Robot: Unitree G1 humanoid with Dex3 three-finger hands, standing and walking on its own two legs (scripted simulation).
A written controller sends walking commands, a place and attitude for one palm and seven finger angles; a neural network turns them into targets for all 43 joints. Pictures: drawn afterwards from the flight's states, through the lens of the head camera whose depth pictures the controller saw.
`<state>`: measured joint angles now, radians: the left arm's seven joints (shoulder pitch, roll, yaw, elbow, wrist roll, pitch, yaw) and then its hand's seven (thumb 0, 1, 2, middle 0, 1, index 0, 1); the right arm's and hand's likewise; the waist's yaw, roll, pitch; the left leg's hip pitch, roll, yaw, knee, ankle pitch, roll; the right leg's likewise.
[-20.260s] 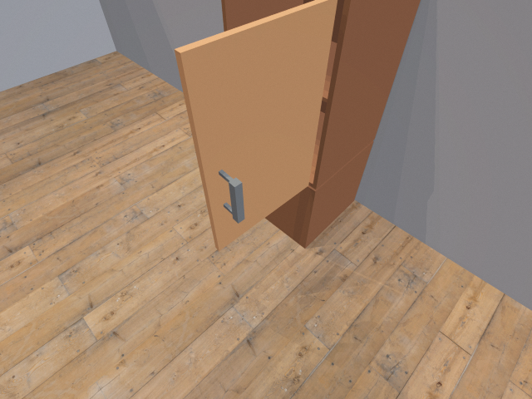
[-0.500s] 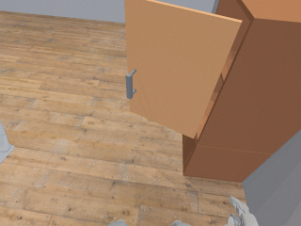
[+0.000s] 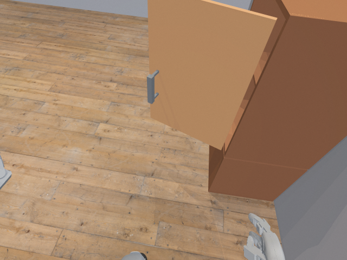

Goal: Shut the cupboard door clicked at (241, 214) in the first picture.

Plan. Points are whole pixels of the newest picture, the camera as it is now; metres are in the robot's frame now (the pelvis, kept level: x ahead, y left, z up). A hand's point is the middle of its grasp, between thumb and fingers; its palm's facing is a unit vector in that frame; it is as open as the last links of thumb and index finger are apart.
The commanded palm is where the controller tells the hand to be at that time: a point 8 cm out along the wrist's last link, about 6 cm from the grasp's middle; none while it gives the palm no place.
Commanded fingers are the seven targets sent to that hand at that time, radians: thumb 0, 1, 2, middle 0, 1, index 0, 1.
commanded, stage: step back with the hand held close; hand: left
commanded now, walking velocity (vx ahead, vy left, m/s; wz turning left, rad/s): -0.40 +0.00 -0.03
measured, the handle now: (153, 86) +0.77 +0.16 -0.09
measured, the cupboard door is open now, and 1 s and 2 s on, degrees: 69 69 69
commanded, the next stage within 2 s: stop stepping back and stand still in 0.24 s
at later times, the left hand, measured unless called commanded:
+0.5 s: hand out of the picture +0.11 +0.31 +0.17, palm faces +0.45 -0.81 -0.38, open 7.4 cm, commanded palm +0.05 +0.34 +0.19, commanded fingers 0.00 0.90 0.90 -0.20 -0.30 -0.20 -0.30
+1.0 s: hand out of the picture +0.11 +0.29 +0.16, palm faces +0.44 -0.82 -0.37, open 7.4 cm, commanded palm +0.07 +0.32 +0.19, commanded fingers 0.00 0.90 0.90 -0.20 -0.30 -0.20 -0.30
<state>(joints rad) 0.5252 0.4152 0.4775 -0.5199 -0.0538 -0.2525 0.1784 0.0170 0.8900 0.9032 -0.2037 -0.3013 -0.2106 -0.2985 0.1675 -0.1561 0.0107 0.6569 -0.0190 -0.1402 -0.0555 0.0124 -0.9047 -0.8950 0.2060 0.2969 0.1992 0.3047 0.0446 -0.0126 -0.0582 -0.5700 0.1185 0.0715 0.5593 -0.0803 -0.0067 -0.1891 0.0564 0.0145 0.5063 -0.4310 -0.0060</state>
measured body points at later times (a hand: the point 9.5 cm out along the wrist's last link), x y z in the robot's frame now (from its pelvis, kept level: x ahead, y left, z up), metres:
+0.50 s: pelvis -0.08 +0.03 +0.00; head -0.10 +0.07 +0.45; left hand +0.08 +0.35 +0.19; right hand +0.05 -0.23 -0.06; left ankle -0.03 +0.12 -0.73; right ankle -0.09 -0.12 -0.72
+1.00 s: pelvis -0.09 +0.03 +0.01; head -0.13 +0.04 +0.46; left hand +0.08 +0.34 +0.18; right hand +0.02 -0.23 -0.08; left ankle -0.05 +0.13 -0.72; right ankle -0.15 -0.04 -0.72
